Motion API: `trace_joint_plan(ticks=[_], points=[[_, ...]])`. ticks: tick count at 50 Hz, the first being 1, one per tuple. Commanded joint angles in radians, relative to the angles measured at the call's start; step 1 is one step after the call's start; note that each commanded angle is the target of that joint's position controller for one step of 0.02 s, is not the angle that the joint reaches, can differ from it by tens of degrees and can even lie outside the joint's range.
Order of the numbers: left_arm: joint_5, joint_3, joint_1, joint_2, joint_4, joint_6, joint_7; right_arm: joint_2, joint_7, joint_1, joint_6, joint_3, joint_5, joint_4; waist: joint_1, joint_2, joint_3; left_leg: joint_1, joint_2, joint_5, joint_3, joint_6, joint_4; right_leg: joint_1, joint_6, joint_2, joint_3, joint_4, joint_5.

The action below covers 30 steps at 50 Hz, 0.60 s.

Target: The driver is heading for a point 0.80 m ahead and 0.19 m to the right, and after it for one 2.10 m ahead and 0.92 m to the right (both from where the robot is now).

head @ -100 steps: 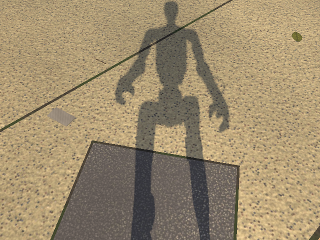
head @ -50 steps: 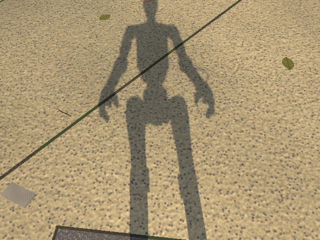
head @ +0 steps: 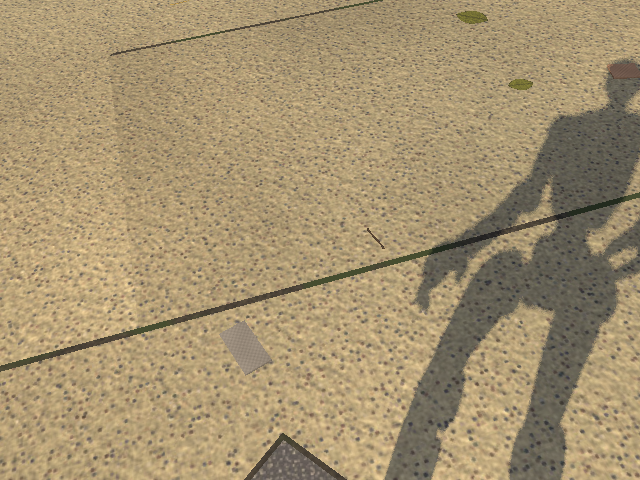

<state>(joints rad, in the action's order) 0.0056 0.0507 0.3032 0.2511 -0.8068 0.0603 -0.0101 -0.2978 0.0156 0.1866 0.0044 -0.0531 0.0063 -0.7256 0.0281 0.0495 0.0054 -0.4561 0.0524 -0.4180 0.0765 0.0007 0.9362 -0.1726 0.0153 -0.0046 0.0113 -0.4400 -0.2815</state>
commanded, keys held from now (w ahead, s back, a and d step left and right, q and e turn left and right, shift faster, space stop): no key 0.42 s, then w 0.50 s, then w+e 0.08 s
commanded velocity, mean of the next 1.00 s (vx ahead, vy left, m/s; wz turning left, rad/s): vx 0.22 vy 0.00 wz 0.02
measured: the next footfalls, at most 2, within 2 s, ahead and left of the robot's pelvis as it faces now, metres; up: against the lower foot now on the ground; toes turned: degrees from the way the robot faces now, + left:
left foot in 0.20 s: +0.14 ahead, +0.14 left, +0.00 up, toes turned -1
left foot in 0.98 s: +0.38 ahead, +0.16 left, +0.00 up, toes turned +1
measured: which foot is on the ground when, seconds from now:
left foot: up 0.00-0.18, down 0.20-0.62, up 0.64-0.96, down 0.98-1.00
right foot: down 0.00-0.98, up 1.00-1.00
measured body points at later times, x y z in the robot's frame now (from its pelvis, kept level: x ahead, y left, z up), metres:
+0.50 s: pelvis +0.07 +0.04 -0.01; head +0.09 +0.04 +0.44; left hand +0.15 +0.31 -0.14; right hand +0.23 -0.22 -0.12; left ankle +0.10 +0.14 -0.74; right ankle -0.03 -0.11 -0.74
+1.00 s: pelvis +0.23 +0.06 -0.03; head +0.27 +0.05 +0.42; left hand +0.13 +0.32 -0.16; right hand +0.48 -0.18 -0.10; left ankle +0.35 +0.16 -0.75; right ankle +0.00 -0.09 -0.73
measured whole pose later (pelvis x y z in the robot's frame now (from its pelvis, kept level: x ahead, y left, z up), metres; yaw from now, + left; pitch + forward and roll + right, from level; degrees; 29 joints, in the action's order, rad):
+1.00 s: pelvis +0.23 +0.06 -0.03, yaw -2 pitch +1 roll +1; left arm -0.01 0.05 0.52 0.25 -1.01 0.05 -0.02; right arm -0.26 -0.04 -0.06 0.08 -0.05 0.02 -0.74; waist 0.08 -0.01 -0.06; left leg -0.48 0.01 -0.09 -0.07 -0.07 0.57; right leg 0.12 -0.03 0.07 0.02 -0.44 -0.50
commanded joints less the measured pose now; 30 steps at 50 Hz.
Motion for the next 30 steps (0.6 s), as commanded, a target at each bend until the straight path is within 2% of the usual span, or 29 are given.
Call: trace_joint_plan(ticks=[1, 3, 4, 6, 8, 9, 10, 11, 12, 13, 14, 15, 17, 18, 21, 22, 24, 26, 28, 29, 30], points=[[-0.001, 0.022, -0.078, 0.129, 0.062, 0.012, -0.015, -0.057, -0.006, -0.066, 0.022, -0.023, -0.01, 0.065, -0.019, -0.182, -0.045, -0.139, -0.072, 0.102, -0.028, 0.046, -0.038, 0.087, 0.155, 0.207, 0.19, 0.206, 0.383], [-0.002, 0.024, -0.074, 0.139, 0.053, 0.001, -0.017, -0.004, -0.015, -0.085, 0.02, -0.004, -0.009, 0.064, -0.006, -0.197, 0.003, 0.015, -0.066, 0.151, -0.071, 0.061, -0.193, 0.05, 0.139, 0.158, 0.082, 0.161, 0.536], [-0.004, 0.029, -0.044, 0.159, 0.042, -0.006, -0.015, -0.007, -0.017, -0.104, 0.017, -0.004, -0.007, 0.068, 0.012, -0.208, 0.014, 0.058, -0.055, 0.164, -0.089, 0.061, -0.241, 0.049, 0.144, 0.161, 0.077, 0.148, 0.555], [-0.011, 0.036, -0.017, 0.183, 0.027, -0.018, -0.011, -0.037, -0.019, -0.108, 0.011, -0.013, 0.002, 0.071, 0.018, -0.209, 0.018, 0.117, -0.043, 0.202, -0.099, 0.047, -0.322, 0.047, 0.156, 0.191, 0.105, 0.133, 0.537], [-0.025, 0.031, -0.038, 0.173, 0.022, -0.024, -0.009, -0.047, -0.018, -0.07, 0.009, -0.019, -0.001, 0.055, -0.017, -0.186, 0.008, 0.22, -0.032, 0.317, -0.105, 0.013, -0.48, 0.018, 0.135, 0.193, 0.119, 0.102, 0.446], [-0.021, 0.024, -0.015, 0.156, 0.008, -0.021, -0.007, -0.069, -0.012, -0.049, 0.008, -0.026, -0.009, 0.048, -0.03, -0.157, 0.011, 0.302, -0.046, 0.411, -0.074, -0.007, -0.558, -0.004, 0.101, 0.175, 0.12, 0.082, 0.396], [0.002, 0.014, 0.001, 0.13, 0.003, -0.012, -0.003, -0.123, 0.002, -0.015, 0.007, -0.039, -0.014, 0.049, -0.036, -0.098, 0.054, 0.427, -0.134, 0.648, 0.019, -0.033, -0.544, -0.044, 0.046, 0.136, 0.084, 0.026, 0.324], [0.024, 0.002, 0.072, 0.095, 0.001, -0.001, 0.001, -0.179, 0.013, 0.009, 0.001, -0.048, -0.021, 0.048, 0.005, 0.038, 0.137, 0.574, -0.24, 0.858, 0.119, -0.115, -0.453, -0.131, -0.011, 0.068, 0.039, -0.045, 0.115], [0.017, -0.011, 0.07, 0.061, -0.003, -0.008, -0.008, -0.098, 0.009, 0.001, -0.008, -0.029, -0.016, 0.024, 0.0, 0.107, 0.18, 0.524, -0.274, 0.745, 0.168, -0.188, -0.467, -0.101, -0.052, 0.061, 0.019, -0.054, -0.023], [0.008, -0.007, 0.023, 0.091, 0.001, -0.019, -0.014, -0.056, 0.001, -0.041, -0.01, -0.018, -0.01, 0.028, -0.005, 0.083, 0.116, 0.452, -0.238, 0.62, 0.167, -0.183, -0.49, -0.098, -0.065, 0.055, 0.017, -0.04, -0.041], [0.005, -0.003, 0.006, 0.104, -0.001, -0.029, -0.019, -0.049, -0.004, -0.073, -0.01, -0.014, -0.013, 0.026, -0.003, 0.068, 0.08, 0.412, -0.207, 0.566, 0.142, -0.16, -0.489, -0.101, -0.066, 0.052, 0.012, -0.028, -0.002], [0.006, 0.0, 0.01, 0.117, -0.01, -0.04, -0.024, -0.055, -0.01, -0.087, -0.005, -0.013, -0.015, 0.027, -0.002, 0.057, 0.059, 0.384, -0.18, 0.596, 0.114, -0.142, -0.474, -0.084, -0.065, 0.05, 0.013, -0.014, 0.05], [0.007, 0.007, 0.037, 0.145, -0.025, -0.056, -0.032, -0.079, -0.02, -0.073, 0.012, -0.02, -0.012, 0.005, -0.001, 0.028, 0.075, 0.369, -0.156, 0.721, 0.081, -0.125, -0.443, -0.016, -0.068, 0.059, 0.017, 0.004, 0.166], [0.003, 0.008, 0.043, 0.151, -0.034, -0.061, -0.035, -0.077, -0.023, -0.066, 0.019, -0.02, -0.009, -0.007, -0.005, 0.01, 0.092, 0.378, -0.148, 0.781, 0.065, -0.12, -0.425, 0.006, -0.066, 0.063, 0.016, 0.002, 0.211], [0.002, 0.004, 0.024, 0.132, -0.053, -0.073, -0.036, -0.068, -0.023, -0.076, 0.022, -0.019, -0.005, -0.039, -0.008, -0.009, 0.106, 0.399, -0.147, 0.825, 0.054, -0.119, -0.412, 0.021, -0.068, 0.065, 0.014, 0.004, 0.216], [0.0, 0.003, 0.026, 0.125, -0.062, -0.078, -0.036, -0.067, -0.021, -0.065, 0.018, -0.02, -0.003, -0.057, -0.008, -0.006, 0.116, 0.403, -0.141, 0.699, 0.054, -0.122, -0.426, 0.026, -0.065, 0.052, -0.003, 0.005, 0.136], [-0.005, 0.002, 0.004, 0.11, -0.065, -0.085, -0.036, -0.103, -0.013, -0.048, 0.004, -0.036, 0.013, -0.078, -0.023, 0.02, 0.068, 0.372, -0.148, 0.226, 0.103, -0.147, -0.487, -0.049, -0.045, 0.01, -0.049, -0.049, -0.1], [-0.012, -0.001, -0.038, 0.093, -0.047, -0.075, -0.034, -0.128, -0.006, -0.002, 0.002, -0.044, 0.012, -0.096, -0.049, 0.066, -0.004, 0.317, -0.227, -0.204, 0.272, -0.198, -0.621, -0.15, -0.015, -0.005, -0.049, -0.138, -0.193], [-0.022, -0.001, -0.051, 0.091, -0.042, -0.049, -0.029, -0.133, -0.001, 0.012, 0.014, -0.046, 0.005, -0.108, -0.042, 0.116, -0.058, 0.241, -0.292, -0.336, 0.39, -0.228, -0.71, -0.162, 0.034, 0.005, -0.026, -0.175, -0.218], [-0.024, 0.001, -0.021, 0.093, -0.056, -0.034, -0.024, -0.128, 0.001, -0.027, 0.021, -0.045, 0.005, -0.099, -0.015, 0.123, -0.063, 0.181, -0.29, -0.325, 0.375, -0.217, -0.716, -0.104, 0.066, 0.019, -0.014, -0.143, -0.205], [-0.024, 0.003, 0.043, 0.092, -0.085, -0.021, -0.017, -0.117, 0.0, -0.108, 0.023, -0.041, 0.009, -0.076, 0.035, 0.108, -0.069, 0.074, -0.251, -0.286, 0.296, -0.179, -0.695, 0.021, 0.105, 0.032, -0.005, -0.039, -0.163]])
Velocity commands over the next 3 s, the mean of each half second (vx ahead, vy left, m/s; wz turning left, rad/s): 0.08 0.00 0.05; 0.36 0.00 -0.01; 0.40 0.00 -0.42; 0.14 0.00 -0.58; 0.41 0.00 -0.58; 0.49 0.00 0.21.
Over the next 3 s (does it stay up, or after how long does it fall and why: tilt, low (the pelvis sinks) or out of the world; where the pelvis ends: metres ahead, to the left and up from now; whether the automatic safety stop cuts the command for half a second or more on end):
stays up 0.89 -0.36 -0.02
